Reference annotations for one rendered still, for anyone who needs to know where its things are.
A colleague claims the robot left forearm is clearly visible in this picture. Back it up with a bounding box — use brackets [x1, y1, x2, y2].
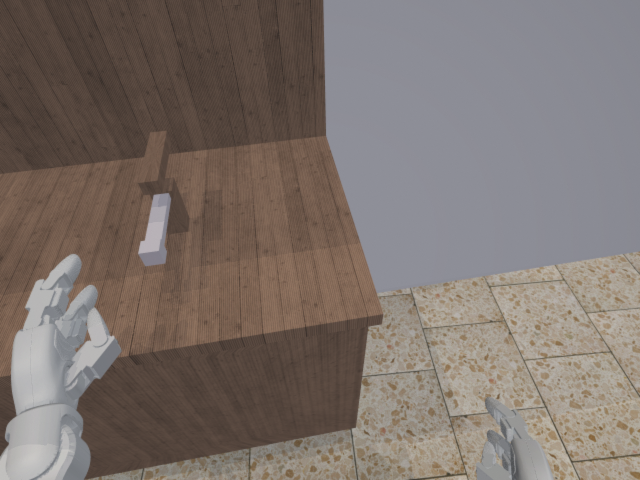
[0, 403, 91, 480]

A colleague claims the left robot hand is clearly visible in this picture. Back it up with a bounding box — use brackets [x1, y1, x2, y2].
[11, 254, 122, 416]

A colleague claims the counter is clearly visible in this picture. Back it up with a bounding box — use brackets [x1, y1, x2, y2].
[0, 0, 383, 480]

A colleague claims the tap lever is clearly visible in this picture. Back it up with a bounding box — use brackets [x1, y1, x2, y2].
[138, 193, 171, 266]

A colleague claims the right robot hand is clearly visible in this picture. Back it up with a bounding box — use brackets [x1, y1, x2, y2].
[476, 397, 554, 480]

